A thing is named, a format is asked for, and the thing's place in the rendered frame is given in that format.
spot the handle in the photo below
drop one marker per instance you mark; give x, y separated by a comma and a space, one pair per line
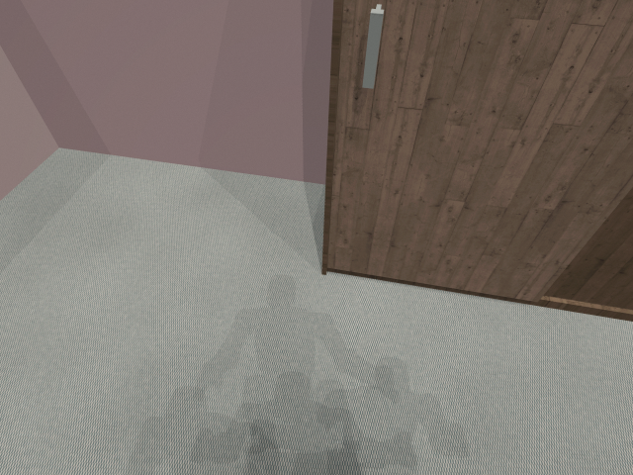
374, 35

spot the wardrobe door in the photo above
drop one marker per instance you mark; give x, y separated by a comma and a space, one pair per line
496, 141
602, 272

